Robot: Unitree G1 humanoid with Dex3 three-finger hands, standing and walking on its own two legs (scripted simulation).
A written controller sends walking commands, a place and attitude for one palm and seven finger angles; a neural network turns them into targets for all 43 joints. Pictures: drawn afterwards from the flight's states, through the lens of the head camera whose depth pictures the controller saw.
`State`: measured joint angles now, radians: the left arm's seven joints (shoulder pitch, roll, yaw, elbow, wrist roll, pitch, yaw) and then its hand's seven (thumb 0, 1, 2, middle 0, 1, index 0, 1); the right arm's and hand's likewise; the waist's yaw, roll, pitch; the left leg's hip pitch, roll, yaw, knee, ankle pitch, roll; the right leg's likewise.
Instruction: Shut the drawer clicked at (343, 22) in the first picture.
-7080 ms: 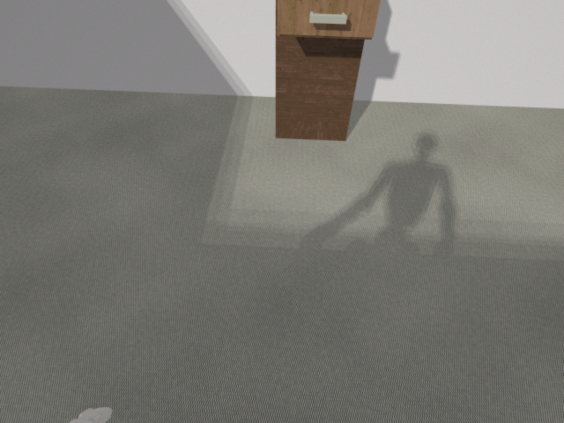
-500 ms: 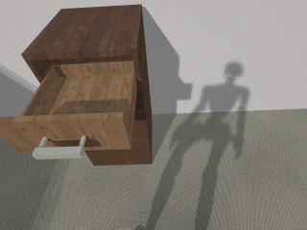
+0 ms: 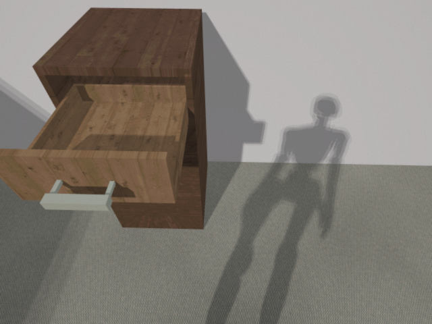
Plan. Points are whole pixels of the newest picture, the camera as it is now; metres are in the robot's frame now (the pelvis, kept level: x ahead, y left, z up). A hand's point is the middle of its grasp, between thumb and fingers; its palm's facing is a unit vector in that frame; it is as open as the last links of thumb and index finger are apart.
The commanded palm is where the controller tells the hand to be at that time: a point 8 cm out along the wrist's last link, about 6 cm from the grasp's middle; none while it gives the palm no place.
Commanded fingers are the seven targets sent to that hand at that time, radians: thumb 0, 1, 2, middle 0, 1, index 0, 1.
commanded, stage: look again from close up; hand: left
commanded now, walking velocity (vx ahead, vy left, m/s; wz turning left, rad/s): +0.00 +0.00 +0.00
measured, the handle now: (81, 193) +0.36 +0.32 +0.02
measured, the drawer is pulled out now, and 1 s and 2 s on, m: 0.30 0.30 0.30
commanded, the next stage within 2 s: shuffle to correct the standing spot in 0.56 s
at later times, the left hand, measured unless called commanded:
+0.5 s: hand out of the picture +0.01 +0.21 -0.18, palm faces +0.04 -0.98 -0.21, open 7.3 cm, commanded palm none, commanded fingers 0.00 0.90 0.90 -0.20 -0.30 -0.20 -0.30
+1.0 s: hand out of the picture -0.02 +0.22 -0.19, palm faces +0.08 -0.98 -0.16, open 7.4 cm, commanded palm none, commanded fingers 0.00 0.90 0.90 -0.20 -0.30 -0.20 -0.30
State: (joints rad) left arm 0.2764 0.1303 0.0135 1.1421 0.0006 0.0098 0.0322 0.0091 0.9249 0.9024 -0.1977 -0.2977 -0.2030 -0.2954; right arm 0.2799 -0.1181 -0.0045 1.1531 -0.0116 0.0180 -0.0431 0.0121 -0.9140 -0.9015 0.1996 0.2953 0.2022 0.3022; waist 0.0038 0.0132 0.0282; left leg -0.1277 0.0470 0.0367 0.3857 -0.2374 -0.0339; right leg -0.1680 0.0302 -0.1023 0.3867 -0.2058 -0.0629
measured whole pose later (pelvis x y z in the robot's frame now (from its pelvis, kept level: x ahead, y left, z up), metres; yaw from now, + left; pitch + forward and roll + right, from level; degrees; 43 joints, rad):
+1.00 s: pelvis +0.02 +0.06 -0.01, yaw +0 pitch +0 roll +0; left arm 0.38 0.13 0.03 1.10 0.02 0.00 0.03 0.01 0.91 0.90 -0.20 -0.30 -0.20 -0.30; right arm 0.36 -0.14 0.01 1.10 -0.02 -0.01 -0.02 0.01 -0.91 -0.90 0.20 0.30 0.20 0.30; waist 0.02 -0.02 0.02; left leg -0.18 -0.04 0.06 0.56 -0.38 0.07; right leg -0.24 -0.05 -0.06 0.58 -0.34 0.00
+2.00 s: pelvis +0.06 +0.07 -0.01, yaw +1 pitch +1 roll +0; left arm 0.40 0.17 -0.01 1.04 0.02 0.01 0.04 0.01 0.91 0.90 -0.20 -0.30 -0.20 -0.30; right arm 0.29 -0.19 -0.03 0.99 -0.02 0.03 -0.01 0.01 -0.91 -0.90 0.20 0.30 0.20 0.30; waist 0.00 0.03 -0.01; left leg -0.25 0.02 0.07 0.58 -0.34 0.01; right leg -0.35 -0.03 -0.08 0.56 -0.23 -0.02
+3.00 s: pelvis +0.07 +0.09 +0.00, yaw -1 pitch -2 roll +0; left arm 0.33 0.10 -0.01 1.12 0.01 -0.01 0.05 0.01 0.91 0.90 -0.20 -0.30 -0.20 -0.30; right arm 0.30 -0.13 0.00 1.16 -0.01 -0.01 -0.03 0.01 -0.91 -0.90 0.20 0.30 0.20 0.30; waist -0.01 0.01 0.05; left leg -0.10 -0.01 0.12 0.42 -0.30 0.04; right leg -0.24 -0.04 -0.02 0.47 -0.19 0.01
